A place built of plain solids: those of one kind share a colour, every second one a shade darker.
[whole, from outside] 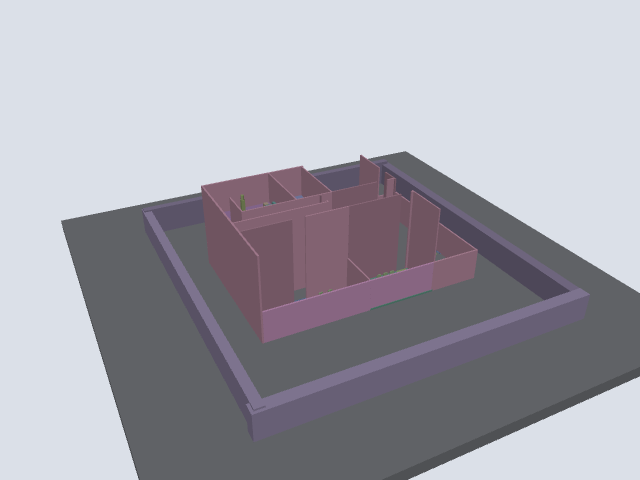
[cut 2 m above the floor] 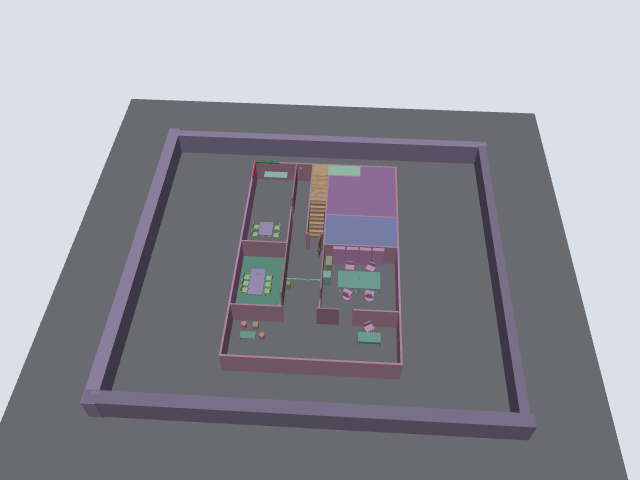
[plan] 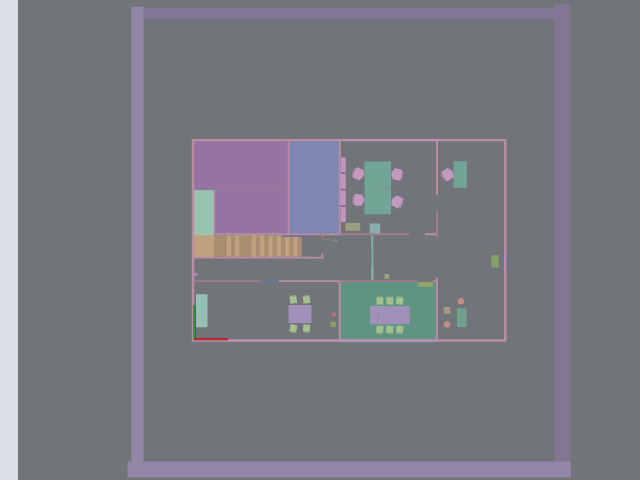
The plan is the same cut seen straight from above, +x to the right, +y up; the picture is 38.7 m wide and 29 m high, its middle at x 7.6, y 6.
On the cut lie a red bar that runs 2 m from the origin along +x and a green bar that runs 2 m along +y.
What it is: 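An office floor, with one long steep straight back stair to a room a storey up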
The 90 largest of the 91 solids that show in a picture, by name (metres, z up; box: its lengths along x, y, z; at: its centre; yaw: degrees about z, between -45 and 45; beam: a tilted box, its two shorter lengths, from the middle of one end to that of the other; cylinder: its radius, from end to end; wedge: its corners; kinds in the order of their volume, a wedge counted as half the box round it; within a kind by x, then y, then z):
{
 "ring_hedge_1": {"box": [0.75, 28.23, 2.41], "at": [-3.44, 5.98, 1.16]},
 "ring_hedge_2": {"box": [26.78, 0.97, 2.27], "at": [9.36, -7.86, 1.08]},
 "ring_hedge_3": {"box": [26.16, 0.66, 2.55], "at": [9.36, 19.67, 1.23]},
 "ring_hedge_4": {"box": [0.92, 28.56, 2.26], "at": [22.24, 5.98, 1.08]},
 "split_lounge_level_1": {"box": [5.66, 2.96, 4.67], "at": [2.83, 10.49, 2.29]},
 "split_lounge_level_2": {"box": [4.38, 2.61, 4.67], "at": [3.46, 7.71, 2.29]},
 "wall_1": {"box": [0.15, 12.26, 7.39], "at": [-0.07, 5.98, 3.65]},
 "wall_2": {"box": [0.12, 2.73, 7.39], "at": [1.22, 7.65, 3.65]},
 "wall_3": {"box": [4.04, 0.12, 7.39], "at": [2.02, 3.52, 3.65]},
 "wall_4": {"box": [7.8, 0.12, 7.39], "at": [3.9, 4.94, 3.65]},
 "wall_5": {"box": [9.09, 0.15, 7.39], "at": [4.39, 12.04, 3.65]},
 "wall_6": {"box": [7.51, 0.12, 7.39], "at": [5.04, 6.34, 3.65]},
 "wall_7": {"box": [0.12, 5.62, 7.39], "at": [5.71, 9.15, 3.65]},
 "wall_8": {"box": [3.7, 0.12, 7.39], "at": [6.94, 3.52, 3.65]},
 "wall_9": {"box": [0.12, 0.25, 7.39], "at": [7.74, 5.06, 3.65]},
 "wall_10": {"box": [0.12, 3.52, 2.77], "at": [8.79, 1.76, 1.33]},
 "wall_11": {"box": [0.12, 5.62, 7.39], "at": [8.79, 9.15, 3.65]},
 "wall_12": {"box": [4.2, 0.12, 7.39], "at": [10.89, 6.34, 3.65]},
 "wall_13": {"box": [4.71, 0.12, 7.39], "at": [11.15, 3.52, 3.65]},
 "wall_14": {"box": [0.72, 0.12, 7.39], "at": [14.31, 6.34, 3.65]},
 "wall_15": {"box": [0.24, 0.12, 7.39], "at": [14.55, 3.52, 3.65]},
 "wall_16": {"box": [0.12, 3.73, 7.39], "at": [14.67, 1.86, 3.65]},
 "wall_17": {"box": [0.12, 1.61, 7.39], "at": [14.67, 6.94, 3.65]},
 "wall_18": {"box": [0.12, 3.24, 7.39], "at": [14.67, 10.34, 3.65]},
 "wall_19": {"box": [4.35, 0.15, 2.77], "at": [16.7, -0.07, 1.33]},
 "wall_20": {"box": [4.35, 0.15, 2.77], "at": [16.7, 12.04, 1.33]},
 "wall_21": {"box": [0.15, 12.26, 2.77], "at": [18.8, 5.98, 1.33]},
 "closed_between_1": {"box": [2.98, 5.58, 4.67], "at": [7.25, 9.18, 2.29]},
 "split_steps_1": {"box": [1.21, 1.29, 4.67], "at": [0.6, 5.64, 2.29]},
 "split_steps_2": {"box": [0.76, 1.29, 4.04], "at": [1.59, 5.64, 1.97]},
 "split_steps_3": {"box": [0.76, 1.29, 3.83], "at": [1.84, 5.64, 1.86]},
 "split_steps_4": {"box": [0.76, 1.29, 3.62], "at": [2.09, 5.64, 1.76]},
 "split_steps_5": {"box": [0.76, 1.29, 3.41], "at": [2.34, 5.64, 1.66]},
 "split_steps_6": {"box": [0.76, 1.29, 3.2], "at": [2.6, 5.64, 1.55]},
 "split_steps_7": {"box": [0.76, 1.29, 2.99], "at": [2.85, 5.64, 1.45]},
 "split_steps_8": {"box": [0.76, 1.29, 2.78], "at": [3.1, 5.64, 1.34]},
 "split_steps_9": {"box": [0.76, 1.29, 2.57], "at": [3.35, 5.64, 1.24]},
 "split_steps_10": {"box": [0.76, 1.29, 2.36], "at": [3.6, 5.64, 1.13]},
 "split_steps_11": {"box": [0.76, 1.29, 2.15], "at": [3.86, 5.64, 1.02]},
 "split_steps_12": {"box": [0.76, 1.29, 1.94], "at": [4.11, 5.64, 0.92]},
 "split_steps_13": {"box": [0.76, 1.29, 1.73], "at": [4.36, 5.64, 0.81]},
 "split_steps_14": {"box": [0.76, 1.29, 1.52], "at": [4.61, 5.64, 0.71]},
 "split_steps_15": {"box": [0.76, 1.29, 1.31], "at": [4.86, 5.64, 0.6]},
 "split_steps_16": {"box": [0.76, 1.29, 1.1], "at": [5.12, 5.64, 0.5]},
 "split_steps_17": {"box": [0.76, 1.29, 0.89], "at": [5.37, 5.64, 0.4]},
 "split_steps_18": {"box": [0.76, 1.29, 0.68], "at": [5.62, 5.64, 0.29]},
 "split_steps_19": {"box": [0.76, 1.29, 0.47], "at": [5.87, 5.64, 0.18]},
 "split_steps_20": {"box": [0.76, 1.29, 0.26], "at": [6.12, 5.64, 0.08]},
 "split_upper_level_1": {"box": [1.17, 2.73, 4.67], "at": [0.58, 7.65, 2.29]},
 "glazing_1": {"box": [8.79, 0.15, 2.77], "at": [4.39, -0.07, 1.33]},
 "glazing_2": {"box": [5.88, 0.15, 2.77], "at": [11.73, -0.07, 1.33]},
 "glazing_3": {"box": [5.88, 0.15, 2.77], "at": [11.73, 12.04, 1.33]},
 "meet_level_1": {"box": [4.65, 0.3, 0.2], "at": [11.18, 3.31, 0.05]},
 "meet_level_2": {"box": [5.76, 3.36, 0.2], "at": [11.73, 1.48, 0.05]},
 "shelf_1": {"box": [0.3, 0.9, 1.95], "at": [9.01, 7.54, 0.93]},
 "shelf_2": {"box": [0.3, 0.9, 1.95], "at": [9.01, 8.54, 0.93]},
 "shelf_3": {"box": [0.3, 0.9, 1.95], "at": [9.01, 9.54, 0.93]},
 "shelf_4": {"box": [0.3, 0.9, 1.95], "at": [9.01, 10.54, 0.93]},
 "desk_1": {"box": [0.8, 1.6, 0.07], "at": [10.69, 8.35, 0.69]},
 "desk_2": {"box": [0.8, 1.6, 0.07], "at": [10.69, 9.95, 0.69]},
 "desk_3": {"box": [0.8, 1.6, 0.07], "at": [11.49, 8.35, 0.69]},
 "desk_4": {"box": [0.8, 1.6, 0.07], "at": [11.49, 9.95, 0.69]},
 "desk_5": {"box": [0.8, 1.6, 0.07], "at": [16.07, 9.96, 0.69]},
 "filing_cabinet_1": {"box": [0.9, 0.47, 1.07], "at": [9.59, 6.79, 0.48]},
 "task_chair_1": {"box": [0.48, 0.68, 0.26], "at": [9.91, 8.42, 0.58], "yaw": -5.6},
 "task_chair_2": {"box": [0.48, 0.68, 0.26], "at": [9.91, 10.0, 0.58], "yaw": -24.1},
 "task_chair_3": {"box": [0.48, 0.68, 0.26], "at": [12.27, 8.3, 0.58], "yaw": -28.1},
 "task_chair_4": {"box": [0.48, 0.68, 0.26], "at": [12.27, 9.96, 0.58], "yaw": -10.6},
 "task_chair_5": {"box": [0.48, 0.68, 0.26], "at": [15.3, 9.95, 0.58], "yaw": 32.8},
 "printer_1": {"box": [0.64, 0.6, 1.09], "at": [10.92, 6.7, 0.49]},
 "meeting_table_1": {"box": [1.4, 1.1, 0.07], "at": [6.39, 1.53, 0.7]},
 "meeting_table_2": {"box": [2.4, 1.1, 0.07], "at": [11.82, 1.46, 0.85]},
 "drum_1": {"cylinder": 0.2, "from": [15.27, 0.9, 0.0], "to": [15.27, 0.9, 0.46]},
 "drum_2": {"cylinder": 0.2, "from": [16.12, 2.3, 0.0], "to": [16.12, 2.3, 0.46]},
 "water_cooler_1": {"box": [0.31, 0.33, 1.03], "at": [3.11, 11.56, 5.08]},
 "shaft_door_leaf_1": {"box": [0.89, 0.044, 2.15], "at": [8.24, 6.0, 1.02], "yaw": -8.6},
 "bar_table_1": {"box": [0.7, 2.0, 0.06], "at": [0.45, 1.73, 1.05]},
 "ottoman_1": {"box": [0.4, 0.4, 0.47], "at": [15.27, 1.75, 0.18]},
 "side_chair_1": {"box": [0.42, 0.42, 0.04], "at": [5.99, 0.68, 0.43], "yaw": -11.3},
 "side_chair_2": {"box": [0.42, 0.42, 0.04], "at": [6.79, 0.68, 0.43], "yaw": -3.9},
 "side_chair_3": {"box": [0.42, 0.42, 0.04], "at": [6.79, 2.38, 0.43], "yaw": 7.2},
 "side_chair_4": {"box": [0.42, 0.42, 0.04], "at": [11.22, 0.61, 0.58], "yaw": -6.0},
 "side_chair_5": {"box": [0.42, 0.42, 0.04], "at": [11.22, 2.31, 0.58], "yaw": 1.7},
 "side_chair_6": {"box": [0.42, 0.42, 0.04], "at": [11.82, 0.61, 0.58], "yaw": -8.8},
 "side_chair_7": {"box": [0.42, 0.42, 0.04], "at": [11.82, 2.31, 0.58], "yaw": 0.9},
 "side_chair_8": {"box": [0.42, 0.42, 0.04], "at": [12.42, 0.61, 0.58], "yaw": -2.6},
 "side_chair_9": {"box": [0.42, 0.42, 0.04], "at": [12.42, 2.31, 0.58], "yaw": -4.7},
 "meet_steps_1": {"box": [0.93, 0.3, 0.2], "at": [13.97, 3.31, 0.05]},
 "coffee_table_1": {"box": [0.58, 1.12, 0.07], "at": [16.17, 1.3, 0.36]},
 "doormat_hold_1": {"box": [0.45, 0.75, 0.06], "at": [18.17, 4.71, -0.02]}
}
